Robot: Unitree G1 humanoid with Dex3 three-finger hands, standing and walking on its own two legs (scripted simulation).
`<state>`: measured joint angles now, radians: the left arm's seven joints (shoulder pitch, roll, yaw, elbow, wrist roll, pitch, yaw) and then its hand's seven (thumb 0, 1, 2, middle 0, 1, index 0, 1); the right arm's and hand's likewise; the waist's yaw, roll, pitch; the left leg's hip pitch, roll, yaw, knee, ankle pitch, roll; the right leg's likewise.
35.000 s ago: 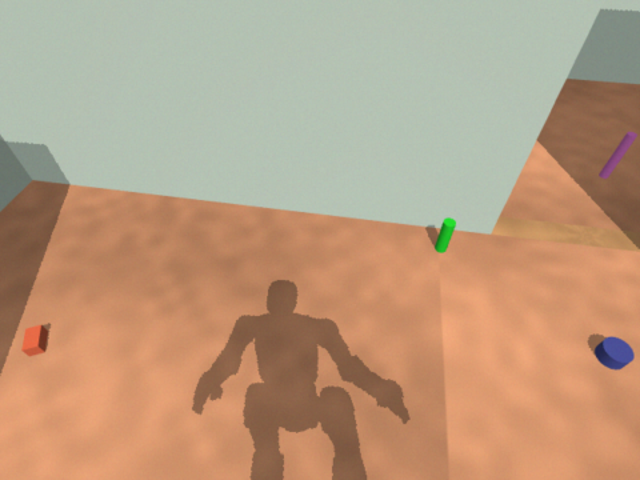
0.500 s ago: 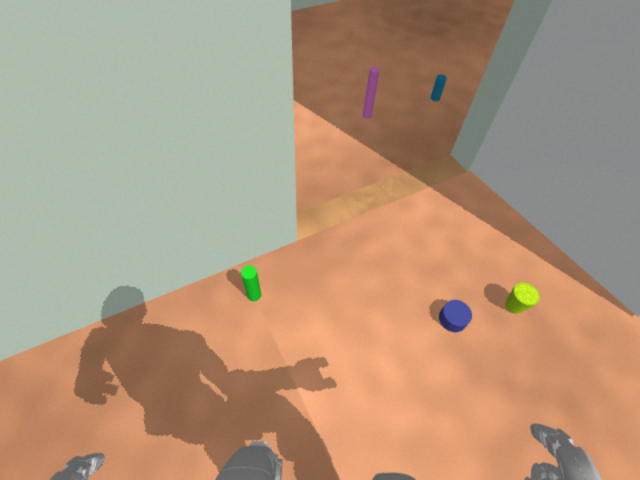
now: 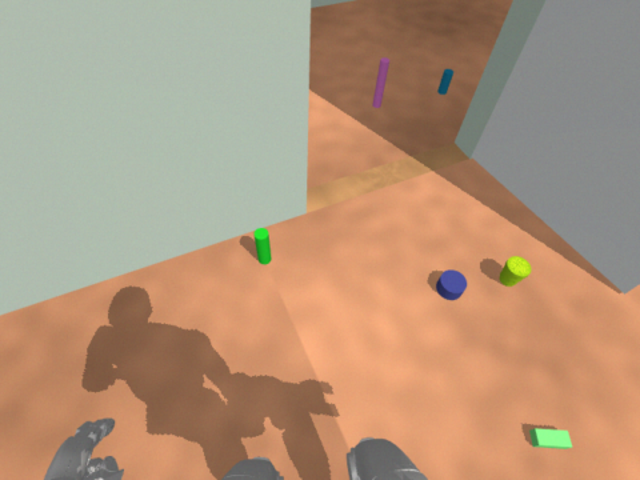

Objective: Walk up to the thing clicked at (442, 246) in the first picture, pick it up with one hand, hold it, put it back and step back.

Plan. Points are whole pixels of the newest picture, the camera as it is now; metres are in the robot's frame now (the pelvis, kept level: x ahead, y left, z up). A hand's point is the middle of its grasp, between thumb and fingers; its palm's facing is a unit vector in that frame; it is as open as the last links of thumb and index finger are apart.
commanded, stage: step back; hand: left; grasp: from the side
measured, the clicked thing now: (263, 246) +0.86 +0.21 -0.68
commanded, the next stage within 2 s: stand in 1.52 s
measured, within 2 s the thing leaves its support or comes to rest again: neither
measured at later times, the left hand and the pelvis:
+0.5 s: hand out of the picture -0.09 +0.25 -0.14, palm faces +0.03 -0.89 -0.45, open 7.4 cm; pelvis -0.17 -0.03 -0.01, yaw +3 degrees
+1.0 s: hand out of the picture -0.19 +0.25 -0.15, palm faces +0.06 -0.93 -0.37, open 7.4 cm; pelvis -0.23 -0.02 +0.00, yaw +3 degrees
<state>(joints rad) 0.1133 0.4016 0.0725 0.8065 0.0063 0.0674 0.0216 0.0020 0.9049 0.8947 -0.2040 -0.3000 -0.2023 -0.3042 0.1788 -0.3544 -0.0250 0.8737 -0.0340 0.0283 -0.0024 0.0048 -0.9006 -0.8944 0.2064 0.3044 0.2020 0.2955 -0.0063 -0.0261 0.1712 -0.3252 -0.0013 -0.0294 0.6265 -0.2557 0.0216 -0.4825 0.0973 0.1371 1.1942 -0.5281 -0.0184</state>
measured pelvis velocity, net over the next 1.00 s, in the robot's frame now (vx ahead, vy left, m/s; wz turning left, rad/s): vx -0.23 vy -0.02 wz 0.05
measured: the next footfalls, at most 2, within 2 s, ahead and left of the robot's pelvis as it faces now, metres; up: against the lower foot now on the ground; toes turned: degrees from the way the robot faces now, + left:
right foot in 0.16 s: -0.07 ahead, -0.15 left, +0.00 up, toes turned -1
left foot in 0.50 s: -0.17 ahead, +0.11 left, +0.00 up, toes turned +2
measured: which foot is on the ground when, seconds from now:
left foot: down 0.00-0.20, up 0.22-0.48, down 0.50-1.00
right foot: up 0.00-0.14, down 0.16-0.54, up 0.56-0.72, down 0.74-1.00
